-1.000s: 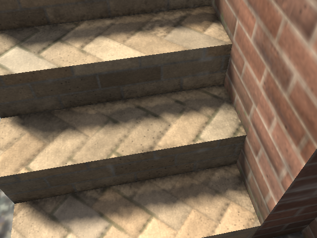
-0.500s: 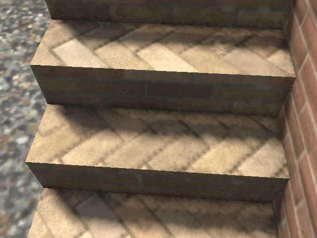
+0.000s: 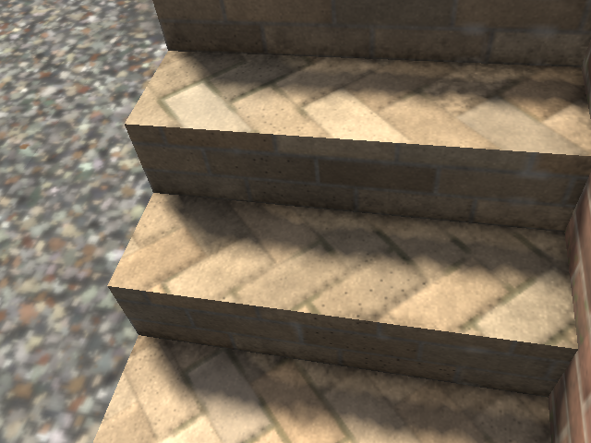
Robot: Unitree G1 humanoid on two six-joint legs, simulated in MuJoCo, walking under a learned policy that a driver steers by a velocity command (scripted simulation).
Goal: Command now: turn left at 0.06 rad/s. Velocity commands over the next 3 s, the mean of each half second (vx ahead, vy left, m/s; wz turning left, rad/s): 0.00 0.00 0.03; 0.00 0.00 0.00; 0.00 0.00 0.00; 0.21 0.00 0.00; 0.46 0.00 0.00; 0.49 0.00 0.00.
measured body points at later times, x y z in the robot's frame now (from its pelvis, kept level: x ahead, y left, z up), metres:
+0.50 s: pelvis -0.02 +0.05 +0.00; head -0.02 +0.06 +0.45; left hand +0.02 +0.29 -0.15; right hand +0.02 -0.19 -0.15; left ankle -0.04 +0.12 -0.75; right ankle +0.01 -0.07 -0.75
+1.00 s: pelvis +0.01 +0.08 +0.00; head +0.01 +0.08 +0.45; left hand +0.01 +0.30 -0.16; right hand +0.02 -0.17 -0.16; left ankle -0.04 +0.12 -0.75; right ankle +0.01 -0.07 -0.75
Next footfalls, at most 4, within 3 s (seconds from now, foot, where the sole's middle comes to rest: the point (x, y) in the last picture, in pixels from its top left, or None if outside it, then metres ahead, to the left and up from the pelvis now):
0.06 left None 0.00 0.12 -0.78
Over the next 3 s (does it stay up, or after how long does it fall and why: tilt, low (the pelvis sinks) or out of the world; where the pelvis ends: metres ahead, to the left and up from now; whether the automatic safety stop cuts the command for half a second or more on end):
stays up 0.02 0.06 0.00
